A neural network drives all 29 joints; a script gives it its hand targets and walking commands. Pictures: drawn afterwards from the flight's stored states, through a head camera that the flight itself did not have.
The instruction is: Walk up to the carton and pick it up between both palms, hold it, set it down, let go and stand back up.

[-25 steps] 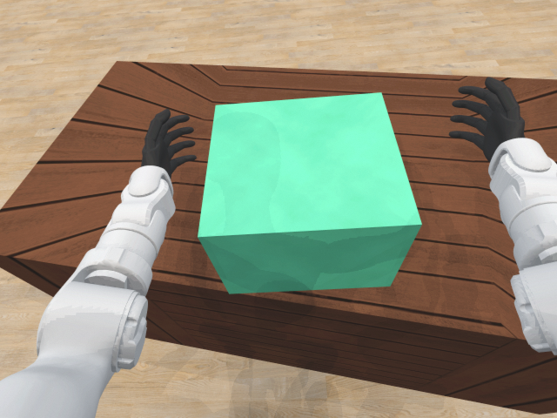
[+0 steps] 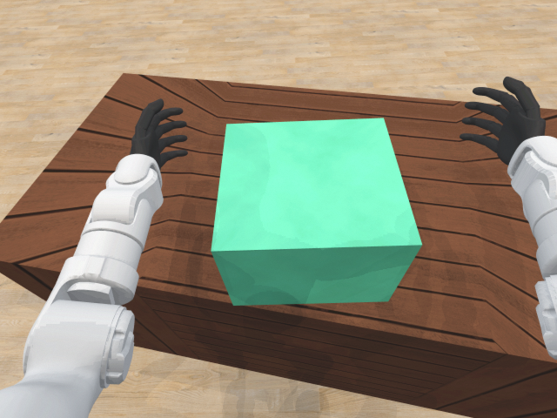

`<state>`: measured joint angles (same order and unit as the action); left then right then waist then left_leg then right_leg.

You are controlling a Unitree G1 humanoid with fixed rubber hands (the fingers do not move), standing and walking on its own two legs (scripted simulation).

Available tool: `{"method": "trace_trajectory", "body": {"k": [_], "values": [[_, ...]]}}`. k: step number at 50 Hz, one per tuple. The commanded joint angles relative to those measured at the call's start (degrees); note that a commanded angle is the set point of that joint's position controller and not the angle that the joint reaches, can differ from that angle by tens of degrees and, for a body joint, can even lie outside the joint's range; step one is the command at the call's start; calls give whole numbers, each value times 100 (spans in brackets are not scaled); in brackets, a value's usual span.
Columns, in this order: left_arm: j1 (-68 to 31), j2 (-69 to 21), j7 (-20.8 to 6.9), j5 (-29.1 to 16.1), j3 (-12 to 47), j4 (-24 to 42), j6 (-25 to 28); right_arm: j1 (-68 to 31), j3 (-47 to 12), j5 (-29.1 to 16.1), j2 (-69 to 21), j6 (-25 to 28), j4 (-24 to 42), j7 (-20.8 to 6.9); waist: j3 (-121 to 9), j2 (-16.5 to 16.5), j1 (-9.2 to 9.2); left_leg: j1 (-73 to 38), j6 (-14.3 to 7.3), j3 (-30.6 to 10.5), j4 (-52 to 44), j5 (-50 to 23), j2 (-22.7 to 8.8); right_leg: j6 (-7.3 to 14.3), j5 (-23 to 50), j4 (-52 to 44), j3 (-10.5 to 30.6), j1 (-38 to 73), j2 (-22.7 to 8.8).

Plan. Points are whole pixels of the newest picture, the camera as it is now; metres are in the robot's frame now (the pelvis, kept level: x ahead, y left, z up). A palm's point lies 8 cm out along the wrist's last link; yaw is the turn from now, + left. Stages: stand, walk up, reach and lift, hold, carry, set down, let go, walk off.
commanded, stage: set down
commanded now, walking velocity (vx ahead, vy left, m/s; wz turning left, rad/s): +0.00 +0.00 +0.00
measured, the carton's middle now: (307, 212) +0.47 +0.04 -0.03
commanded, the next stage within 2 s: none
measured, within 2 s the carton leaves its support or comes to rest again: neither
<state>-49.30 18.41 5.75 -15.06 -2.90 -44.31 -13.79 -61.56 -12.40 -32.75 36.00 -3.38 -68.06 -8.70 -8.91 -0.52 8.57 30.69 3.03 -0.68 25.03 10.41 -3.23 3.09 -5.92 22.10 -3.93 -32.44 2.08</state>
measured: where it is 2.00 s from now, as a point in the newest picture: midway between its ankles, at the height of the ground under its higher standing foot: outside the picture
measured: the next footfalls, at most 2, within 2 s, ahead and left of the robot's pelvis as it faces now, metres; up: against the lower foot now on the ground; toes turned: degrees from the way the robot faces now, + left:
none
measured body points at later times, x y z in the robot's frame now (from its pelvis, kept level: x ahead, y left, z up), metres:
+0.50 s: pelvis +0.02 +0.01 +0.01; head +0.06 +0.00 +0.46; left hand +0.36 +0.26 +0.08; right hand +0.43 -0.25 +0.09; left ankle +0.00 +0.15 -0.74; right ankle +0.04 -0.08 -0.74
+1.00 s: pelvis +0.02 +0.02 +0.01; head +0.05 +0.02 +0.46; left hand +0.31 +0.25 +0.04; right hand +0.35 -0.26 +0.03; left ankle +0.00 +0.15 -0.74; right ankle +0.04 -0.08 -0.74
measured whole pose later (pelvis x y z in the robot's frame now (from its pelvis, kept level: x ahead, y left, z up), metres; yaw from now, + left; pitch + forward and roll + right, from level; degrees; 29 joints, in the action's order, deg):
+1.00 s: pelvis +0.02 +0.02 +0.01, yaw -1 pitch +6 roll -1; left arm -2.9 7.2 8.0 -6.5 -5.3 -15.3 -2.7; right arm -13.2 -2.7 -26.6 30.8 13.3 -44.3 -15.2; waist -3.6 -0.9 3.5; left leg 15.5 1.3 1.4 23.5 13.8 -2.4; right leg 1.5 -9.0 21.2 -1.8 -18.1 1.4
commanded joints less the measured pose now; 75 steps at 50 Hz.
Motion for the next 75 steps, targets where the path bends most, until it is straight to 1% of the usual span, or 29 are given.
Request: {"method": "trace_trajectory", "body": {"k": [1, 4, 6, 9, 13, 18, 23, 30, 34, 37, 43, 51, 65, 75], "values": [[-1156, 670, -99, 282, -505, 1305, -105, -1260, 430, 114, 989, 73, 1162, 47, -2820, 485, -136, -534, -29, 332, -307, -1717, 370, -372, 1918, 163, 355, 3691, 101], [-530, 540, -173, 462, -698, 1714, -40, -619, 622, 244, 820, 166, 1655, 74, -2480, 499, -167, -580, -69, 324, -409, -1535, 403, -403, 1910, 90, 400, 3896, 54], [-307, 525, -176, 501, -770, 2050, 90, -396, 784, 329, 784, 295, 2069, 90, -2426, 500, -182, -582, -90, 323, -426, -1457, 424, -427, 1888, 86, 412, 3935, 43], [-101, 549, -122, 443, -770, 2543, 272, -246, 1001, 419, 852, 477, 2620, 88, -2514, 503, -219, -614, -113, 317, -395, -1437, 440, -443, 1839, 104, 411, 3886, 60], [322, 514, -63, 364, -726, 2967, 373, 96, 1173, 466, 972, 596, 3003, 36, -2641, 531, -304, -724, -140, 287, -343, -1506, 433, -426, 1842, 116, 419, 3807, 91], [1012, 331, -70, 442, -740, 3188, 337, 765, 1236, 483, 971, 645, 3046, -59, -2456, 533, -393, -887, -167, 256, -367, -1526, 424, -379, 1792, 44, 449, 3764, 96], [1657, 94, -75, 597, -749, 3273, 362, 1452, 1250, 524, 816, 724, 2952, -183, -1943, 496, -454, -919, -197, 234, -467, -1293, 440, -327, 1436, -84, 480, 3655, 60], [2218, -119, 25, 711, -625, 3564, 634, 2123, 1364, 592, 717, 1037, 3030, -371, -1528, 331, -501, -1073, -183, 199, -463, -1170, 436, -262, 1022, -157, 443, 3312, 42], [2520, -230, 101, 739, -528, 3744, 799, 2459, 1449, 604, 770, 1258, 3105, -465, -1496, 254, -530, -1328, -143, 184, -386, -1279, 409, -225, 1011, -148, 386, 3093, 74], [2790, -329, 147, 764, -470, 3826, 901, 2733, 1486, 608, 810, 1412, 3129, -523, -1464, 256, -549, -1508, -126, 177, -332, -1380, 388, -198, 1058, -141, 365, 2981, 99], [3350, -533, 206, 827, -407, 3831, 1107, 3286, 1454, 603, 802, 1684, 3111, -608, -1264, 348, -556, -1659, -134, 188, -292, -1424, 363, -157, 1094, -125, 389, 2887, 110], [3914, -728, 261, 907, -356, 3674, 1528, 3916, 1308, 558, 693, 2080, 3043, -677, -948, 427, -528, -1568, -173, 225, -282, -1211, 352, -122, 981, -58, 477, 2830, 60], [4620, -845, 335, 932, -170, 3119, 2498, 4803, 1054, 433, 542, 2886, 2681, -707, -588, 464, -571, -1397, -187, 246, -118, -705, 336, -89, 500, 124, 562, 2535, -25], [5086, -841, 343, 873, -11, 2729, 3071, 5406, 890, 315, 437, 3375, 2394, -732, -335, 457, -612, -1297, -154, 211, 63, -477, 337, -81, 203, 285, 568, 2311, -57]]}}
